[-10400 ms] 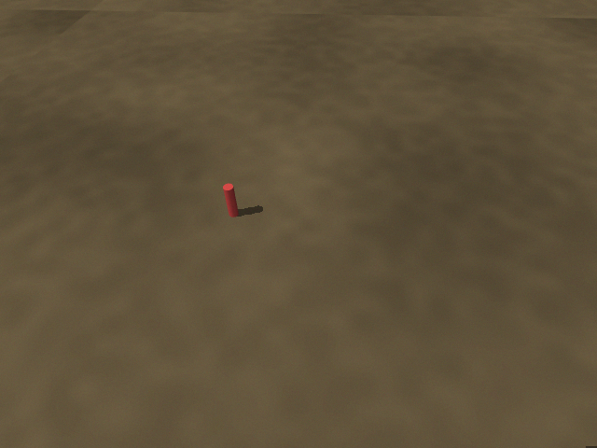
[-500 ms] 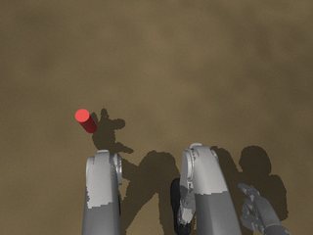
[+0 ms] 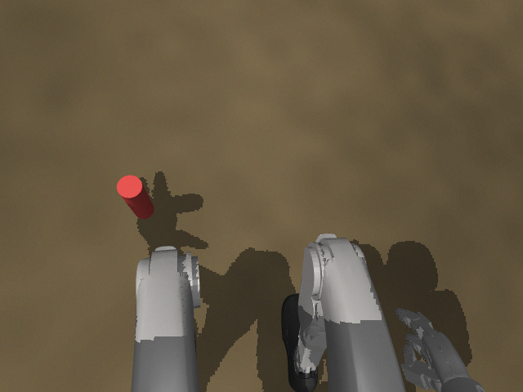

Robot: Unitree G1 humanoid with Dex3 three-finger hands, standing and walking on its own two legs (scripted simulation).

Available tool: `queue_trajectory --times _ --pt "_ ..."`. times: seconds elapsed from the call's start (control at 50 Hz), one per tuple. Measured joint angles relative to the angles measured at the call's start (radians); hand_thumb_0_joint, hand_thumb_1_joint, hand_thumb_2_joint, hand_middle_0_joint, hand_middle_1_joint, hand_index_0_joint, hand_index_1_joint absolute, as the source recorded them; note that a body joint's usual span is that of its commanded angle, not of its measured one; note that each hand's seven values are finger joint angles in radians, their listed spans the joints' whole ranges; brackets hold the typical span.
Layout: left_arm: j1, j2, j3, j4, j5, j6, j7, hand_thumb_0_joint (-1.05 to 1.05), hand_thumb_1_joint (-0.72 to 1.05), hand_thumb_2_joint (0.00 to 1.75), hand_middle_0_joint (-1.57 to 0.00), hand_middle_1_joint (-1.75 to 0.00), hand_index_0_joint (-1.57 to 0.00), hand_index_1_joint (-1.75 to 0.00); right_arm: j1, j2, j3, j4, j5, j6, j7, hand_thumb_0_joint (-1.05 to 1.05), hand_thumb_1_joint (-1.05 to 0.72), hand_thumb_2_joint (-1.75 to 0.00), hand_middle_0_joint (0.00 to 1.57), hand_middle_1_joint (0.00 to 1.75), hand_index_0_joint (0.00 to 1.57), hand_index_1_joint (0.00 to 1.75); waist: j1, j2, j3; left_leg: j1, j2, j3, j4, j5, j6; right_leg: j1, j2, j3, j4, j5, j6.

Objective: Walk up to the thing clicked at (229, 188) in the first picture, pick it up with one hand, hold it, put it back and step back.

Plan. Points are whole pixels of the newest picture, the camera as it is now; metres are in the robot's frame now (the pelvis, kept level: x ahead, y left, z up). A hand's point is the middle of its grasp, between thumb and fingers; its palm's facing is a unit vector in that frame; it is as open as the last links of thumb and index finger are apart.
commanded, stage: approach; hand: left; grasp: from the side
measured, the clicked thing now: (137, 199) +0.46 +0.22 -0.30
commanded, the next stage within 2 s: close in in 0.58 s
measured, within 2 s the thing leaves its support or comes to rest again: neither
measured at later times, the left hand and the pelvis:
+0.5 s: hand (20, 194) +0.41 +0.36 -0.13, palm faces +0.11 -0.99 +0.03, open 17.4 cm; pelvis -0.01 +0.00 -0.06, yaw -3 degrees
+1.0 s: hand (114, 209) +0.42 +0.25 -0.24, palm faces +0.08 -1.00 +0.06, open 17.6 cm; pelvis -0.02 +0.02 -0.10, yaw -8 degrees
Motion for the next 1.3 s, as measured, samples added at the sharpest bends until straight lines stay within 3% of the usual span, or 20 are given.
queue_trajectory --times 0.18,0.36,0.42,0.5,0.64,0.76,0.9,1.02,1.16,1.3 --pt "-0.015 0.023 0.02 0.033 -0.021 -0.03 -0.017 -0.01 -0.52 0.07 -0.06 -0.08 -0.05 -0.08 -0.009 -0.006 0.017 -0.007 -0.004 0.002 0.005 0.0 -0.9 -0.9 0.2 0.3 0.21 0.3 -0.012 -0.003 0.015 -0.013 -0.001 -0.003 0.016 -0.001 0.002 -0.01 0.001 -0.001 0.013 -0.001 0.002" --pt "-0.054 0.035 0.011 0.17 -0.091 -0.184 -0.025 -0.01 -0.54 0.04 -0.07 -0.09 -0.06 -0.1 -0.046 -0.028 0.073 -0.024 -0.038 -0.009 0.026 0.0 -0.9 -0.9 0.2 0.3 0.21 0.3 -0.036 -0.039 0.075 -0.055 0.001 -0.029 0.1 -0.006 -0.004 -0.049 0.013 -0.016 0.079 0.007 0.006" --pt "-0.062 0.024 -0.003 0.209 -0.091 -0.238 -0.012 -0.01 -0.54 0.04 -0.07 -0.09 -0.06 -0.1 -0.07 -0.033 0.098 -0.032 -0.06 -0.008 0.034 0.0 -0.9 -0.9 0.2 0.3 0.21 0.3 -0.05 -0.062 0.107 -0.073 0.001 -0.047 0.142 -0.008 -0.007 -0.062 0.018 -0.027 0.11 0.013 0.006" --pt "-0.061 0.013 -0.009 0.241 -0.065 -0.305 0.017 -0.01 -0.52 0.04 -0.07 -0.09 -0.05 -0.1 -0.111 -0.034 0.134 -0.042 -0.093 0.006 0.045 0.0 -0.9 -0.9 0.2 0.3 0.21 0.3 -0.071 -0.095 0.157 -0.093 0.0 -0.074 0.201 -0.012 -0.01 -0.074 0.027 -0.046 0.149 0.021 0.009" --pt "-0.031 0.0 -0.03 0.253 -0.04 -0.413 0.073 -0.02 -0.52 0.06 -0.07 -0.1 -0.05 -0.1 -0.169 -0.027 0.197 -0.055 -0.151 0.044 0.063 0.0 -0.91 -0.9 0.2 0.3 0.21 0.3 -0.104 -0.144 0.236 -0.111 -0.006 -0.115 0.28 -0.019 -0.01 -0.074 0.038 -0.074 0.195 0.026 0.01" --pt "-0.001 -0.047 -0.094 0.277 -0.044 -0.498 0.128 -0.02 -0.53 0.05 -0.06 -0.1 -0.05 -0.1 -0.208 -0.027 0.243 -0.054 -0.192 0.065 0.078 0.0 -0.92 -0.9 0.2 0.3 0.21 0.3 -0.116 -0.161 0.284 -0.111 -0.01 -0.14 0.326 -0.023 -0.001 -0.056 0.047 -0.091 0.215 0.03 0.017" --pt "-0.002 -0.095 -0.126 0.307 -0.025 -0.595 0.25 -0.02 -0.58 0.02 -0.07 -0.09 -0.07 -0.08 -0.247 -0.031 0.295 -0.068 -0.232 0.084 0.107 0.0 -0.93 -0.9 0.2 0.3 0.21 0.3 -0.124 -0.187 0.329 -0.094 -0.013 -0.174 0.365 -0.017 0.001 -0.027 0.059 -0.115 0.227 0.048 0.023" --pt "-0.01 -0.095 -0.18 0.345 0.007 -0.651 0.365 -0.02 -0.6 0.01 -0.07 -0.08 -0.07 -0.08 -0.256 -0.032 0.318 -0.078 -0.259 0.099 0.129 0.0 -0.94 -0.9 0.2 0.3 0.21 0.3 -0.13 -0.196 0.341 -0.093 -0.014 -0.192 0.384 -0.005 0.007 -0.014 0.067 -0.13 0.227 0.063 0.028" --pt "-0.004 -0.095 -0.262 0.374 0.023 -0.696 0.439 -0.02 -0.6 0.01 -0.06 -0.08 -0.07 -0.06 -0.251 -0.037 0.348 -0.092 -0.279 0.118 0.148 0.0 -0.93 -0.9 0.2 0.3 0.21 0.3 -0.14 -0.2 0.351 -0.089 -0.013 -0.203 0.391 0.0 0.019 0.004 0.073 -0.14 0.217 0.069 0.025" --pt "-0.019 -0.096 -0.285 0.415 0.044 -0.747 0.521 -0.02 -0.57 0.03 -0.06 -0.08 -0.06 -0.06 -0.254 -0.037 0.382 -0.109 -0.307 0.137 0.158 0.0 -0.92 -0.9 0.2 0.3 0.21 0.3 -0.15 -0.221 0.368 -0.081 -0.015 -0.221 0.402 -0.003 0.021 0.02 0.079 -0.154 0.213 0.071 0.027"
